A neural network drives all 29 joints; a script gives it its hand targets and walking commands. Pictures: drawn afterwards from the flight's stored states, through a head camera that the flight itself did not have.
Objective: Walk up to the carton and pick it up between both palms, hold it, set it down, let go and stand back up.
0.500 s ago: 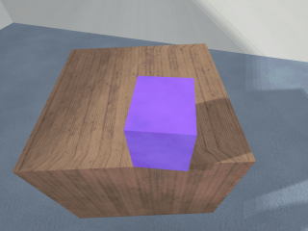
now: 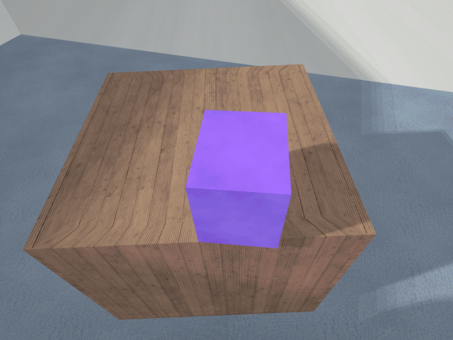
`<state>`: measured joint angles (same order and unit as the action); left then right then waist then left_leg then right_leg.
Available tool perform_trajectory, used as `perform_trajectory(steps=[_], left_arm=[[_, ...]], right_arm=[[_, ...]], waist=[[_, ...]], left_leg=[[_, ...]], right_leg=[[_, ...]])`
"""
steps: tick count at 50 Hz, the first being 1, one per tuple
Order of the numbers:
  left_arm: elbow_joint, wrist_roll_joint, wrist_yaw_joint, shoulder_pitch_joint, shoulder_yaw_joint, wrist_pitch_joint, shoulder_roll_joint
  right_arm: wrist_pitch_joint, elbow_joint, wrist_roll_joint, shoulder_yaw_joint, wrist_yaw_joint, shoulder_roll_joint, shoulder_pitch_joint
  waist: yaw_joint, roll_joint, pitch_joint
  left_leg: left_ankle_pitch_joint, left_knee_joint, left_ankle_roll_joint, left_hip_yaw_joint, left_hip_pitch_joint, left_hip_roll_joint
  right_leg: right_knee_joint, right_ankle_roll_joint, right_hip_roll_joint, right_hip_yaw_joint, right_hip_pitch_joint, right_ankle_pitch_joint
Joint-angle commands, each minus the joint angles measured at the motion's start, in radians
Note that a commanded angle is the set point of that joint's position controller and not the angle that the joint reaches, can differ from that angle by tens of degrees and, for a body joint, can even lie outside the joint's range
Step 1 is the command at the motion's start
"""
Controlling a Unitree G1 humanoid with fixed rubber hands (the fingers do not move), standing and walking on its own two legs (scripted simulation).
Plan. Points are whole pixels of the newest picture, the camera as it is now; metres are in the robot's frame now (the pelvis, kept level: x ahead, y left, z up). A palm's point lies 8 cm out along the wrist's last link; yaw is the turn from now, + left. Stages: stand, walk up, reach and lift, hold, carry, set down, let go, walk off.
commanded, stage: walk up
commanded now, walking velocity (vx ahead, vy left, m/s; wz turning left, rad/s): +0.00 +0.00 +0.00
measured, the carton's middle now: (241, 178) +0.44 -0.02 +0.00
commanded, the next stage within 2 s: stand in 0.38 s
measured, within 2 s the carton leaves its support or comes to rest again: neither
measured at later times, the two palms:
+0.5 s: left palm out of the picture +0.00 +0.19 -0.15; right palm out of the picture -0.03 -0.23 -0.15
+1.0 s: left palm out of the picture -0.06 +0.20 -0.15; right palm out of the picture -0.07 -0.19 -0.15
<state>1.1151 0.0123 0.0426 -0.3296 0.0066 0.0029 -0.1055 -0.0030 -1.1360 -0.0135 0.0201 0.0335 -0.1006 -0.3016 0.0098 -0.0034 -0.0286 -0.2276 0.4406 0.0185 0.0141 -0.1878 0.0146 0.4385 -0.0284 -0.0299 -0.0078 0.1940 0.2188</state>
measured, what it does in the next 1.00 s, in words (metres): steps on the spot: left foot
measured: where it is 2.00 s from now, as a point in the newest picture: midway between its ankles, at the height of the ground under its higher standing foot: outside the picture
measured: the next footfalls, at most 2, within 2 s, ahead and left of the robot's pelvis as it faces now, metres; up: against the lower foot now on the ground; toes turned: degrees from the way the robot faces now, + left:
left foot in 0.46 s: +0.03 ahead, +0.11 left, +0.00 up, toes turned -4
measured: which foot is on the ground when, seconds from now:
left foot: down 0.00-0.22, up 0.24-0.44, down 0.46-1.00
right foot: down 0.00-1.00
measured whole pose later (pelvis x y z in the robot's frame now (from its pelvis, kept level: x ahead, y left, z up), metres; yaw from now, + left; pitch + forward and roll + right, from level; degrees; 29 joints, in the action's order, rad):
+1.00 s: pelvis -0.03 +0.00 +0.00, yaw -4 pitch -2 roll +0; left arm 1.13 0.01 0.04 -0.36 0.00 0.00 -0.11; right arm 0.01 -1.14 -0.01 0.00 0.04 -0.09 -0.34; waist -0.01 -0.01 -0.03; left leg -0.22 0.41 0.02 0.04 -0.16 0.01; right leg 0.41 -0.01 -0.02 0.01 0.19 0.19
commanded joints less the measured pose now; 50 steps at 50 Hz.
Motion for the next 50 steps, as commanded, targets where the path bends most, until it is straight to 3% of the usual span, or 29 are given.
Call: perform_trajectory(steps=[1, 2, 3, 4, 5, 6, 7, 10, 11, 12, 13, 14, 15, 17, 18, 20, 21, 22, 24, 27, 30, 33, 34, 36, 37, 40, 43, 46, 50], left_arm=[[-0.021, 0.0, 0.002, -0.067, 0.009, -0.011, -0.059], [-0.055, -0.011, 0.022, 0.018, 0.075, 0.002, -0.221], [-0.071, -0.01, 0.014, -0.033, 0.05, 0.003, -0.153], [-0.081, 0.002, 0.007, -0.054, 0.037, 0.005, -0.089], [-0.098, 0.01, 0.005, -0.033, 0.033, 0.014, -0.075], [-0.117, 0.016, 0.001, -0.011, 0.036, 0.019, -0.058], [-0.129, 0.022, -0.007, -0.026, 0.038, 0.02, -0.057], [-0.104, 0.02, -0.012, -0.1, 0.034, 0.008, -0.054], [-0.105, 0.018, -0.01, -0.09, 0.044, -0.003, -0.104], [-0.113, 0.01, -0.007, -0.103, 0.042, -0.008, -0.126], [-0.126, 0.019, -0.007, -0.079, 0.034, -0.016, -0.115], [-0.129, 0.018, -0.001, -0.075, 0.026, -0.019, -0.091], [-0.131, 0.02, 0.005, -0.035, 0.02, -0.023, -0.093], [-0.116, 0.016, 0.011, -0.018, 0.013, -0.028, -0.098], [-0.103, 0.018, 0.011, -0.027, 0.014, -0.031, -0.109], [-0.096, 0.004, 0.009, -0.043, 0.007, -0.027, -0.092], [-0.088, 0.004, 0.007, -0.034, 0.011, -0.027, -0.11], [-0.085, -0.001, 0.004, -0.044, 0.012, -0.024, -0.115], [-0.076, -0.008, 0.0, -0.066, 0.008, -0.02, -0.067], [-0.059, -0.007, 0.0, -0.043, 0.023, -0.012, -0.107], [-0.045, -0.003, -0.008, -0.062, 0.022, -0.008, -0.099], [-0.031, 0.005, -0.007, -0.073, 0.013, -0.01, -0.075], [-0.029, 0.001, -0.006, -0.066, 0.013, -0.01, -0.087], [-0.024, 0.001, -0.005, -0.073, 0.015, -0.012, -0.082], [-0.022, -0.001, -0.004, -0.09, 0.012, -0.014, -0.074], [-0.015, -0.001, -0.002, -0.089, 0.004, -0.009, -0.07], [-0.008, -0.001, -0.002, -0.11, 0.013, -0.009, -0.084], [-0.003, 0.001, -0.003, -0.119, 0.008, -0.009, -0.067], [0.0, -0.003, -0.001, -0.102, 0.001, -0.011, -0.07]], right_arm=[[0.005, 0.011, 0.002, 0.018, 0.007, -0.108, -0.077], [0.012, 0.076, -0.008, 0.063, 0.025, -0.185, 0.0], [0.009, 0.075, -0.006, 0.068, 0.03, -0.205, -0.057], [0.002, 0.08, -0.007, 0.062, 0.037, -0.181, -0.056], [-0.003, 0.077, -0.008, 0.057, 0.037, -0.159, -0.081], [-0.007, 0.077, -0.015, 0.052, 0.04, -0.156, -0.081], [-0.011, 0.094, -0.015, 0.051, 0.041, -0.161, -0.033], [-0.011, 0.089, -0.017, 0.041, 0.033, -0.121, -0.004], [-0.011, 0.103, -0.003, 0.032, 0.027, -0.08, -0.032], [-0.017, 0.107, -0.001, 0.031, 0.029, -0.095, -0.022], [-0.022, 0.095, 0.002, 0.033, 0.023, -0.091, -0.048], [-0.022, 0.097, 0.001, 0.031, 0.013, -0.078, -0.03], [-0.019, 0.085, 0.0, 0.023, 0.002, -0.039, -0.033], [-0.009, 0.08, -0.011, 0.026, -0.007, -0.042, -0.041], [-0.004, 0.077, -0.007, 0.021, -0.006, -0.046, -0.036], [0.0, 0.071, -0.009, 0.024, 0.001, -0.058, -0.04], [0.004, 0.065, 0.0, 0.016, 0.005, -0.049, -0.072], [0.011, 0.053, -0.001, 0.015, 0.009, -0.068, -0.109], [0.016, 0.067, -0.005, 0.027, 0.012, -0.121, -0.067], [0.015, 0.056, 0.0, 0.002, 0.006, -0.084, -0.059], [0.017, 0.051, -0.003, 0.007, 0.012, -0.098, -0.075], [0.021, 0.047, 0.001, 0.001, 0.012, -0.083, -0.066], [0.02, 0.047, -0.003, 0.003, 0.012, -0.08, -0.079], [0.019, 0.034, 0.002, 0.001, 0.01, -0.075, -0.103], [0.021, 0.03, 0.0, 0.004, 0.009, -0.087, -0.104], [0.022, 0.026, 0.004, -0.006, 0.01, -0.073, -0.103], [0.018, 0.021, 0.002, -0.009, 0.01, -0.073, -0.093], [0.02, 0.018, 0.005, -0.009, 0.01, -0.07, -0.097], [0.017, 0.012, 0.005, -0.012, 0.005, -0.065, -0.102]], waist=[[0.0, 0.033, -0.052], [0.023, -0.069, -0.192], [0.016, -0.025, 0.006], [0.012, 0.091, 0.07], [0.049, 0.147, 0.07], [0.045, 0.189, 0.034], [0.012, 0.234, -0.009], [-0.053, 0.061, -0.08], [-0.032, -0.176, -0.069], [-0.048, -0.278, -0.051], [-0.033, -0.253, -0.045], [-0.038, -0.166, -0.041], [-0.017, -0.119, -0.029], [-0.007, -0.125, 0.001], [-0.01, -0.098, 0.009], [-0.015, -0.117, 0.013], [-0.001, -0.127, 0.01], [0.0, -0.087, 0.042], [-0.032, 0.009, -0.001], [-0.015, 0.104, -0.064], [-0.024, 0.042, -0.058], [-0.025, 0.037, -0.075], [-0.016, -0.005, -0.066], [-0.005, 0.002, -0.049], [-0.014, 0.045, -0.036], [-0.015, -0.002, -0.087], [-0.021, 0.033, -0.073], [-0.023, -0.012, -0.092], [-0.012, 0.064, -0.065]], left_leg=[[-0.006, -0.115, 0.019, -0.087, -0.064, -0.088], [0.567, 0.032, 0.013, -0.115, -0.078, -0.196], [0.464, 0.022, 0.05, -0.117, -0.025, -0.208], [0.234, -0.022, 0.074, -0.122, -0.015, -0.219], [-0.024, -0.099, 0.11, -0.2, -0.038, -0.273], [-0.199, -0.147, 0.137, -0.239, -0.11, -0.307], [-0.231, -0.159, 0.148, -0.233, -0.154, -0.317], [-0.151, -0.028, 0.062, -0.095, -0.29, -0.2], [-0.104, 0.095, 0.007, 0.003, -0.29, -0.102], [-0.143, 0.203, -0.031, 0.042, -0.199, -0.049], [-0.169, 0.251, -0.03, 0.024, -0.19, -0.042], [-0.199, 0.282, -0.024, 0.01, -0.18, -0.051], [-0.196, 0.288, -0.015, -0.012, -0.17, -0.051], [-0.158, 0.229, 0.0, 0.004, -0.134, -0.04], [-0.146, 0.177, -0.002, 0.015, -0.144, -0.023], [-0.078, 0.1, -0.009, 0.019, -0.074, -0.038], [-0.009, 0.001, -0.014, 0.009, -0.042, -0.046], [0.068, -0.078, -0.013, -0.005, 0.026, -0.06], [0.158, -0.09, -0.005, -0.078, 0.08, -0.137], [0.009, -0.152, 0.005, -0.094, -0.046, -0.13], [0.002, -0.156, 0.013, -0.093, -0.059, -0.125], [-0.003, -0.146, 0.016, -0.087, -0.042, -0.12], [0.027, -0.137, 0.021, -0.094, -0.031, -0.125], [0.012, -0.14, 0.021, -0.09, -0.038, -0.123], [0.006, -0.14, 0.024, -0.091, -0.029, -0.121], [0.001, -0.152, 0.021, -0.097, -0.059, -0.119], [-0.026, -0.155, 0.025, -0.094, -0.053, -0.113], [-0.045, -0.167, 0.021, -0.105, -0.065, -0.111], [-0.035, -0.162, 0.021, -0.1, -0.057, -0.109]], right_leg=[[-0.081, 0.041, -0.045, -0.042, 0.003, -0.017], [0.094, 0.018, -0.033, -0.007, 0.13, -0.308], [0.156, 0.032, -0.034, -0.023, 0.08, -0.22], [0.194, 0.038, -0.012, -0.016, 0.084, -0.062], [0.292, 0.04, 0.01, -0.003, 0.128, 0.104], [0.36, 0.039, 0.012, 0.008, 0.134, 0.189], [0.387, 0.043, 0.001, 0.011, 0.153, 0.217], [0.009, 0.056, -0.024, -0.032, -0.02, 0.062], [-0.102, 0.096, -0.144, -0.221, -0.006, 0.027], [-0.189, 0.147, -0.238, -0.357, 0.101, -0.016], [-0.199, 0.171, -0.267, -0.367, 0.068, -0.078], [-0.21, 0.184, -0.267, -0.346, 0.082, -0.083], [-0.208, 0.182, -0.239, -0.283, 0.05, -0.097], [-0.171, 0.167, -0.176, -0.178, 0.007, -0.218], [-0.151, 0.165, -0.164, -0.172, -0.059, -0.288], [-0.117, 0.165, -0.149, -0.135, -0.023, -0.335], [-0.096, 0.155, -0.134, -0.111, -0.035, -0.323], [-0.08, 0.142, -0.13, -0.121, -0.019, -0.291], [-0.1, 0.099, -0.073, -0.086, 0.079, -0.087], [-0.069, 0.069, -0.03, -0.044, 0.028, -0.043], [-0.076, 0.066, -0.033, -0.045, -0.009, -0.035], [-0.088, 0.056, -0.039, -0.052, 0.012, -0.04], [-0.095, 0.058, -0.04, -0.047, 0.013, -0.044], [-0.1, 0.056, -0.036, -0.05, 0.0, -0.031], [-0.095, 0.059, -0.044, -0.042, -0.026, -0.05], [-0.093, 0.053, -0.034, -0.032, -0.003, -0.051], [-0.092, 0.05, -0.043, -0.039, -0.006, -0.031], [-0.089, 0.048, -0.042, -0.037, -0.002, -0.029], [-0.081, 0.049, -0.043, -0.045, 0.0, -0.032]])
